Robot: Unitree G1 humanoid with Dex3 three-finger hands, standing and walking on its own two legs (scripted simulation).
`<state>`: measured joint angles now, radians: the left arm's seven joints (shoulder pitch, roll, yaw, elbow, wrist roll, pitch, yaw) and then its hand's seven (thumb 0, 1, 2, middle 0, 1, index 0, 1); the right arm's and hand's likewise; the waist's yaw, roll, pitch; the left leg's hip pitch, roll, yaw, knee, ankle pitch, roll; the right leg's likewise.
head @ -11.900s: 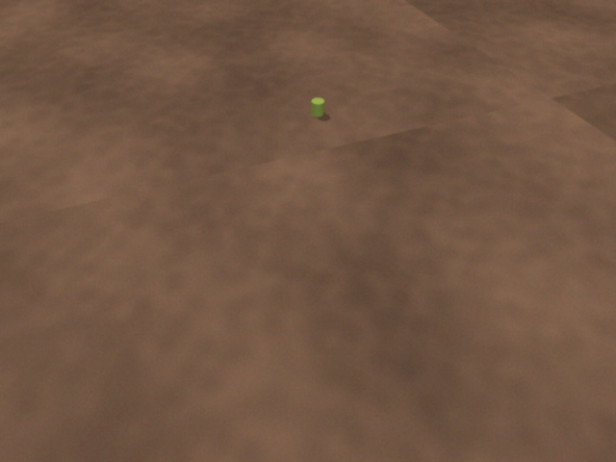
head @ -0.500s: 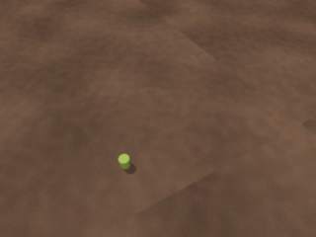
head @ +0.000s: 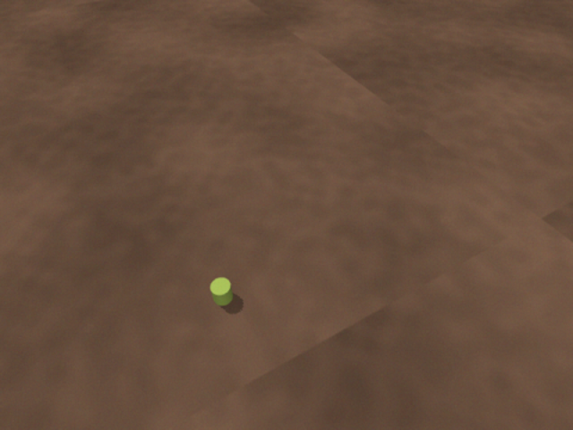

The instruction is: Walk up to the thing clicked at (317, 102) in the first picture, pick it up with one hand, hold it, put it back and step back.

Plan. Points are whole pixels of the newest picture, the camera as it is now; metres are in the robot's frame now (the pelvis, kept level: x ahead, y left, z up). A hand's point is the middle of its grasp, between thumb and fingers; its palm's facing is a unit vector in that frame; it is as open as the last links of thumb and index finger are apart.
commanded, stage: stand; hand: left
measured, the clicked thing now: (221, 291) +0.73 +0.27 -0.74
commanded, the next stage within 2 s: walk up in 0.12 s
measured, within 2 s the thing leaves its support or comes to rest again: neither
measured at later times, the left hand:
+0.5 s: hand out of the picture +0.09 +0.34 -0.18, palm faces +0.01 -0.93 -0.36, open 7.3 cm
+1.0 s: hand (142, 319) +0.34 +0.28 -0.14, palm faces -0.01 -0.92 -0.39, open 7.3 cm
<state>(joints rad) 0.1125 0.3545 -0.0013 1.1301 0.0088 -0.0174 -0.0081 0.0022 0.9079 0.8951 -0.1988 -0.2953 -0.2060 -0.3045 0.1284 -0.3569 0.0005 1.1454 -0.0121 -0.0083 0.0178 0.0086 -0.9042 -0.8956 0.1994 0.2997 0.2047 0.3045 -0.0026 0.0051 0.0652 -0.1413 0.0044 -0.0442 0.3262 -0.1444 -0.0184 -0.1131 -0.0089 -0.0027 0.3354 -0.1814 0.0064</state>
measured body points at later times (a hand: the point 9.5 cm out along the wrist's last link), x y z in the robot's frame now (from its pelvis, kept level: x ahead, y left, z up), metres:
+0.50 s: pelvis +0.07 +0.05 -0.02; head +0.08 +0.08 +0.43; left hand +0.09 +0.39 -0.15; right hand +0.14 -0.28 -0.12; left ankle +0.12 +0.17 -0.75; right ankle +0.03 -0.10 -0.70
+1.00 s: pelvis +0.24 +0.02 -0.02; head +0.26 +0.00 +0.43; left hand +0.34 +0.33 -0.11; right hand +0.30 -0.30 -0.14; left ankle +0.20 +0.16 -0.68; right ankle +0.29 -0.10 -0.75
